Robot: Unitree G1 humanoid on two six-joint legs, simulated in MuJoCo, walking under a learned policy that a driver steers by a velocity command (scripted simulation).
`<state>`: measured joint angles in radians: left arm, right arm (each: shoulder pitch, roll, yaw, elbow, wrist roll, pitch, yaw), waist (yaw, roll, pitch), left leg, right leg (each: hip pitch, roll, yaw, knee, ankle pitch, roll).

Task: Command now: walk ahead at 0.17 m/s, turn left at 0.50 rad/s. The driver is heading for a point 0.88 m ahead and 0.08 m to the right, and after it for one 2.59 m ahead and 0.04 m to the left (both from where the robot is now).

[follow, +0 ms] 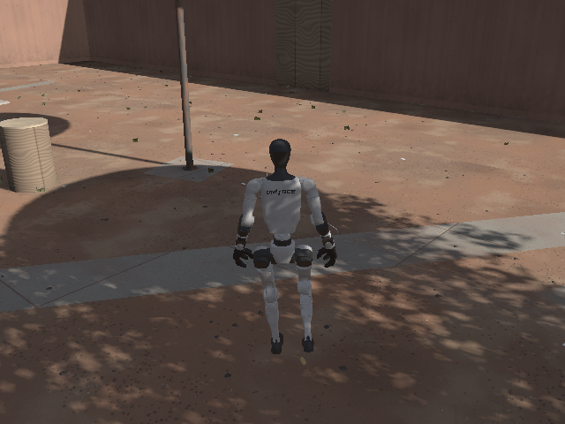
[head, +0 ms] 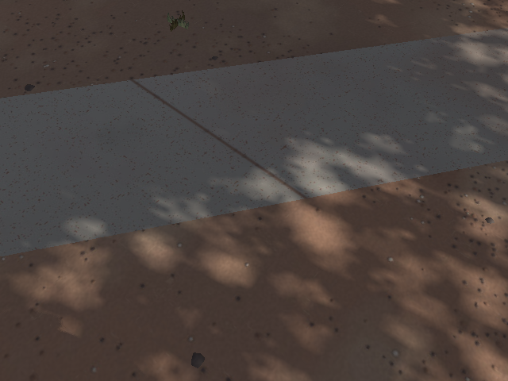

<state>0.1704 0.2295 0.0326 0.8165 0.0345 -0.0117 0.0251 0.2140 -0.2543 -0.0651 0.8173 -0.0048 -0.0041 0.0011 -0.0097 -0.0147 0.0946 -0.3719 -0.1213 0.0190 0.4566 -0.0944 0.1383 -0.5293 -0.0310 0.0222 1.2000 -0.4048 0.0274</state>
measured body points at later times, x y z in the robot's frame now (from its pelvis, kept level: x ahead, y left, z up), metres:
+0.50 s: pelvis +0.13 -0.05 +0.01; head +0.12 -0.07 +0.46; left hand +0.17 +0.21 -0.10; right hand +0.22 -0.30 -0.12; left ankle +0.11 +0.05 -0.69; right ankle +0.11 -0.15 -0.73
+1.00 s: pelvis +0.37 +0.02 +0.01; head +0.39 +0.04 +0.46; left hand +0.35 +0.27 -0.14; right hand +0.49 -0.23 -0.11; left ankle +0.39 +0.09 -0.73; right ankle +0.29 -0.12 -0.64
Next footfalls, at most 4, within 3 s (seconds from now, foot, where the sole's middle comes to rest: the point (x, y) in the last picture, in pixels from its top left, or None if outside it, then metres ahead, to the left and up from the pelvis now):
0.40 right None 0.15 -0.15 -0.77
0.84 left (218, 376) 0.43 0.09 -0.77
1.40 right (277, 272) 0.72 -0.06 -0.77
1.94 left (248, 178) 1.06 0.02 -0.77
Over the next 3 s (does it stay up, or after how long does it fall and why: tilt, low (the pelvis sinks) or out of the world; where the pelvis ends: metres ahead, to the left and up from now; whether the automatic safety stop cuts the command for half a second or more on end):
stays up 1.46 0.01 0.00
